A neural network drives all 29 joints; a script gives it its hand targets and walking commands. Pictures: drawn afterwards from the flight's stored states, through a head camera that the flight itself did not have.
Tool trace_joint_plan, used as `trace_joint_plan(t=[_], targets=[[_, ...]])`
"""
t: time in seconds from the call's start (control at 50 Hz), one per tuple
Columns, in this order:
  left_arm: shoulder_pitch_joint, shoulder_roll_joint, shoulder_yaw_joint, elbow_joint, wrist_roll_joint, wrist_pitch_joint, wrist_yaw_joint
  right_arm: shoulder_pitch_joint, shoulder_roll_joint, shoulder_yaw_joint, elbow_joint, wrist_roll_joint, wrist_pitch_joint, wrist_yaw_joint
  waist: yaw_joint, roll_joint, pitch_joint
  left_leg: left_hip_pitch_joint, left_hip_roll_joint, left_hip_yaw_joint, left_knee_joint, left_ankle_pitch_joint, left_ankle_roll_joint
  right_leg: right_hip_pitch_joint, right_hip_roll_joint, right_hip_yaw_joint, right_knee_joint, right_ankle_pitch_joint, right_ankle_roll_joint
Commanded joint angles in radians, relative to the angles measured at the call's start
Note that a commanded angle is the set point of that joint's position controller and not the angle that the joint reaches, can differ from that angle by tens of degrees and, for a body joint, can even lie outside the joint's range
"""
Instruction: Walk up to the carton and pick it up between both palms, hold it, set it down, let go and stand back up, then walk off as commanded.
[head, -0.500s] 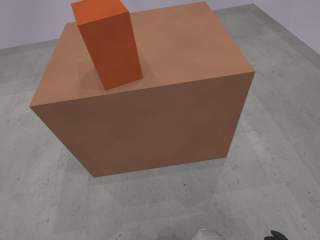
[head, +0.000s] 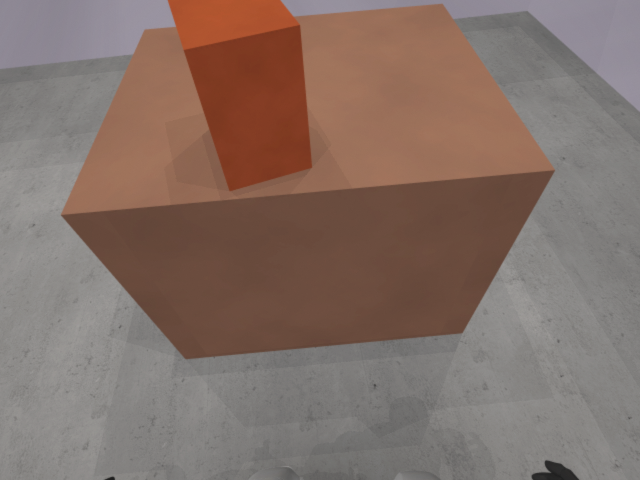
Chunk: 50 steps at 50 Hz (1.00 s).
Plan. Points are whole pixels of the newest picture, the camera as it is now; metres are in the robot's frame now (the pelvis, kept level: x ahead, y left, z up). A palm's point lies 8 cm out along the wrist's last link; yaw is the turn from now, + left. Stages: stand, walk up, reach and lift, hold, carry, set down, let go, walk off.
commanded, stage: walk up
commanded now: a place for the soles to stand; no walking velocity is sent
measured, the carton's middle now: (244, 88) +0.73 +0.16 +0.09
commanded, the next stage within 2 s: none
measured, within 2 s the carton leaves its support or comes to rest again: neither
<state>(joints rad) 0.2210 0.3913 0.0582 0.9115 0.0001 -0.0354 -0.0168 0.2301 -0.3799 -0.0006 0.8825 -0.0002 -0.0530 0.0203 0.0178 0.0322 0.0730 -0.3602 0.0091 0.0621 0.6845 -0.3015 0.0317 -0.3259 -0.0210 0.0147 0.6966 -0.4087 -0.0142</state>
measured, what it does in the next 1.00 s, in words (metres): steps on the spot: left foot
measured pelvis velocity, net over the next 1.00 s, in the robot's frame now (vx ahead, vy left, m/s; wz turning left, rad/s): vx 0.06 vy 0.07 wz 0.03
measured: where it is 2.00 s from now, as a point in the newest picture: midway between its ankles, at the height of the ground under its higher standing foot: (296, 433)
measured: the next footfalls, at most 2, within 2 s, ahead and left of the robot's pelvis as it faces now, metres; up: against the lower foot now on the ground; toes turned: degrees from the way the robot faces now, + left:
left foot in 0.90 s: +0.15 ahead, +0.15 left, +0.00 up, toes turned +5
right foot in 1.42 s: +0.34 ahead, -0.03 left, +0.00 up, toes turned +0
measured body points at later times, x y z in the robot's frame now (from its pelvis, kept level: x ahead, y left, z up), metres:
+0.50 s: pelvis +0.01 -0.01 +0.00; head +0.03 -0.02 +0.45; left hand +0.14 +0.31 -0.09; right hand +0.09 -0.31 -0.13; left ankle +0.04 +0.10 -0.72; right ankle +0.02 -0.13 -0.72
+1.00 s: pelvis +0.06 +0.07 -0.01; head +0.06 +0.07 +0.44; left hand +0.10 +0.40 -0.12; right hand +0.16 -0.23 -0.12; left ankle +0.11 +0.14 -0.72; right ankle +0.02 -0.11 -0.67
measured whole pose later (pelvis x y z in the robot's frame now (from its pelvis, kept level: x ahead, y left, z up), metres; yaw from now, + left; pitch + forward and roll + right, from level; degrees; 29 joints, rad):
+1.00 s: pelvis +0.06 +0.07 -0.01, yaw +2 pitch -3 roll -1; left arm 0.31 0.41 0.06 0.92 0.00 -0.06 0.00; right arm 0.22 -0.38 0.00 0.87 0.00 -0.04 0.07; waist -0.01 0.03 0.05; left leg -0.39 0.00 0.07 0.78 -0.33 0.07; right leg -0.36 -0.04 0.05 1.05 -0.46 0.00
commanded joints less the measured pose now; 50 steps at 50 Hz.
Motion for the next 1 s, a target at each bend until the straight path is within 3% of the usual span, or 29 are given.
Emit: trace_joint_plan(t=[0.0,0.02,0.04,0.06,0.1,0.12,0.14,0.24,0.32,0.34,0.44,0.6,0.62,0.64,0.66,0.68,0.7,0.72,0.76,0.8,0.82,0.84,0.86,0.88,0.9,0.92,0.94,0.96,0.98], targets=[[0.024,0.253,0.041,-0.024,0.028,-0.049,0.035,-0.047,-0.161,-0.049,-0.061,0.011,-0.01,-0.015,-0.012,-0.127,-0.157,-0.002,0.07,-0.087,0.011,0.258,0.007,0.173,-0.205,0.305,-0.305,0.348,-0.089],[-0.049,0.267,0.041,-0.028,0.018,-0.047,0.032,-0.043,-0.174,-0.055,-0.035,0.013,-0.004,-0.02,-0.036,-0.13,-0.125,0.016,0.042,-0.072,-0.056,0.092,-0.004,0.127,-0.231,0.287,-0.257,0.376,-0.131],[-0.081,0.264,0.035,-0.048,0.016,-0.044,0.029,-0.034,-0.194,-0.06,-0.023,0.008,-0.008,-0.022,-0.046,-0.113,-0.131,0.088,0.051,-0.078,-0.096,0.085,0.008,0.084,-0.212,0.227,-0.198,0.388,-0.129],[-0.083,0.229,0.022,-0.044,0.008,-0.04,0.026,-0.033,-0.209,-0.066,-0.015,-0.001,-0.013,-0.022,-0.047,-0.097,-0.158,0.156,0.075,-0.097,-0.126,0.152,0.024,0.043,-0.172,0.167,-0.156,0.375,-0.097],[-0.056,0.186,0.012,-0.032,0.002,-0.028,0.024,-0.045,-0.246,-0.07,-0.007,-0.004,-0.023,-0.02,-0.027,-0.057,-0.19,0.173,0.167,-0.215,-0.185,0.241,0.067,0.048,-0.066,0.063,-0.108,0.281,-0.033],[-0.035,0.187,0.012,-0.021,0.004,-0.023,0.025,-0.052,-0.251,-0.065,-0.004,-0.003,-0.024,-0.021,-0.012,-0.043,-0.203,0.158,0.196,-0.241,-0.186,0.244,0.086,0.077,-0.056,0.046,-0.103,0.241,-0.027],[-0.027,0.186,0.014,-0.011,0.006,-0.02,0.026,-0.067,-0.242,-0.062,-0.004,0.0,-0.023,-0.022,-0.001,-0.059,-0.204,0.125,0.196,-0.234,-0.176,0.261,0.089,0.114,-0.056,0.047,-0.11,0.243,-0.024],[-0.092,0.206,0.018,-0.011,0.011,-0.021,0.022,-0.077,-0.21,-0.048,0.023,-0.001,-0.012,-0.021,-0.018,-0.083,-0.18,0.1,0.114,-0.148,-0.163,0.171,0.041,0.102,-0.111,0.129,-0.188,0.208,-0.063],[-0.113,0.193,0.011,0.0,0.01,-0.015,0.022,-0.096,-0.23,-0.047,0.043,-0.009,-0.015,-0.02,-0.019,-0.062,-0.18,0.103,0.141,-0.178,-0.197,0.151,0.054,0.112,-0.09,0.099,-0.181,0.192,-0.047],[-0.114,0.193,0.014,0.001,0.011,-0.014,0.021,-0.094,-0.224,-0.045,0.044,-0.004,-0.016,-0.019,-0.014,-0.086,-0.192,0.101,0.144,-0.186,-0.203,0.156,0.052,0.131,-0.09,0.095,-0.184,0.193,-0.043],[-0.144,0.194,0.011,0.003,0.01,-0.009,0.018,-0.11,-0.229,-0.043,0.056,-0.01,-0.015,-0.019,-0.022,-0.063,-0.16,0.09,0.138,-0.19,-0.224,0.111,0.048,0.112,-0.087,0.094,-0.202,0.164,-0.044],[-0.158,0.19,0.01,0.001,0.015,-0.011,0.016,-0.115,-0.222,-0.042,0.071,-0.014,-0.011,-0.016,-0.023,-0.097,-0.157,0.097,0.126,-0.178,-0.23,0.061,0.043,0.107,-0.093,0.109,-0.233,0.124,-0.047],[0.011,0.32,0.065,-0.008,0.014,-0.038,0.016,-0.098,-0.309,-0.09,-0.009,-0.04,0.001,0.022,0.016,-0.049,-0.179,-0.021,0.085,-0.176,-0.105,-0.253,0.071,0.192,-0.123,0.202,-0.24,-0.216,-0.1],[0.111,0.361,0.089,0.023,0.018,-0.047,0.022,-0.134,-0.272,-0.089,-0.03,-0.048,0.014,0.036,0.062,-0.141,-0.125,-0.268,0.024,-0.111,0.042,-0.355,0.048,0.338,-0.215,0.392,-0.363,-0.429,-0.158],[0.142,0.397,0.112,0.019,0.021,-0.052,0.03,-0.157,-0.244,-0.091,-0.057,-0.061,0.026,0.041,0.087,-0.251,-0.054,-0.471,0.013,-0.066,0.237,-0.278,0.016,0.404,-0.358,0.583,-0.474,-0.537,-0.231],[0.093,0.397,0.116,-0.011,0.022,-0.056,0.037,-0.138,-0.262,-0.091,-0.049,-0.07,0.028,0.042,0.065,-0.173,-0.004,-0.516,0.071,-0.128,0.286,-0.206,0.011,0.374,-0.408,0.606,-0.47,-0.475,-0.272],[0.053,0.369,0.111,-0.041,0.02,-0.062,0.041,-0.119,-0.274,-0.096,-0.049,-0.065,0.024,0.048,0.042,-0.114,0.001,-0.486,0.082,-0.13,0.277,-0.158,-0.002,0.352,-0.391,0.56,-0.453,-0.362,-0.269],[0.045,0.352,0.107,-0.045,0.022,-0.067,0.041,-0.103,-0.279,-0.105,-0.052,-0.067,0.021,0.053,0.026,-0.096,-0.008,-0.447,0.087,-0.127,0.266,-0.149,-0.011,0.329,-0.358,0.494,-0.424,-0.271,-0.256],[0.046,0.362,0.109,-0.065,0.028,-0.068,0.037,-0.088,-0.269,-0.114,-0.074,-0.058,0.013,0.065,0.017,-0.166,-0.025,-0.335,0.079,-0.094,0.184,-0.197,-0.013,0.258,-0.315,0.359,-0.369,-0.17,-0.232],[0.054,0.371,0.11,-0.083,0.034,-0.065,0.03,-0.087,-0.261,-0.123,-0.101,-0.051,0.008,0.075,0.005,-0.201,-0.04,-0.231,0.062,-0.065,0.117,-0.227,-0.003,0.166,-0.295,0.312,-0.33,-0.165,-0.229],[0.023,0.38,0.11,-0.094,0.034,-0.063,0.03,-0.067,-0.264,-0.129,-0.101,-0.05,0.01,0.074,-0.018,-0.2,-0.032,-0.173,0.068,-0.062,0.096,-0.182,0.008,0.104,-0.298,0.312,-0.315,-0.195,-0.218],[-0.049,0.383,0.109,-0.121,0.035,-0.06,0.03,0.015,-0.254,-0.132,-0.088,-0.041,0.006,0.071,-0.082,-0.198,-0.034,-0.035,0.064,-0.036,0.006,-0.118,0.017,-0.005,-0.274,0.234,-0.255,-0.173,-0.194],[-0.113,0.347,0.095,-0.133,0.038,-0.054,0.03,0.155,-0.261,-0.146,-0.041,-0.042,0.001,0.061,-0.168,-0.131,-0.054,0.209,0.049,-0.047,-0.072,-0.092,0.028,-0.177,-0.222,0.163,-0.116,-0.126,-0.143],[-0.045,0.243,0.066,-0.131,0.035,-0.053,0.028,0.288,-0.309,-0.168,-0.005,-0.049,-0.008,0.043,-0.209,0.115,-0.135,0.465,0.04,-0.124,-0.179,-0.197,0.031,-0.317,-0.099,0.042,0.194,-0.054,-0.085],[0.013,0.126,0.026,-0.131,0.015,-0.056,0.024,0.322,-0.374,-0.183,-0.015,-0.059,-0.013,0.023,-0.204,0.354,-0.116,0.489,0.245,-0.521,-0.367,-0.391,0.046,-0.506,0.069,-0.018,0.499,-0.179,-0.015],[0.042,0.234,0.043,-0.123,0.008,-0.043,0.035,0.206,-0.426,-0.177,-0.061,-0.034,-0.011,0.022,-0.149,0.216,-0.083,0.351,0.379,-0.841,-0.564,-0.666,0.115,-0.536,0.063,0.052,0.542,-0.157,-0.023],[0.034,0.302,0.054,-0.11,0.012,-0.041,0.037,0.117,-0.414,-0.173,-0.068,-0.02,-0.007,0.023,-0.11,0.087,0.009,0.23,0.383,-0.813,-0.585,-0.734,0.12,-0.513,0.017,0.104,0.574,-0.12,-0.019],[0.077,0.304,0.056,-0.085,0.009,-0.037,0.028,0.061,-0.383,-0.162,-0.08,-0.017,-0.01,0.02,-0.064,0.02,0.071,0.162,0.369,-0.725,-0.559,-0.678,0.11,-0.491,-0.024,0.081,0.58,-0.048,-0.014],[0.108,0.293,0.061,-0.066,0.009,-0.032,0.019,0.022,-0.339,-0.149,-0.089,-0.016,-0.015,0.017,-0.037,0.012,0.09,0.115,0.324,-0.627,-0.549,-0.623,0.096,-0.434,-0.045,0.06,0.549,0.022,-0.009]])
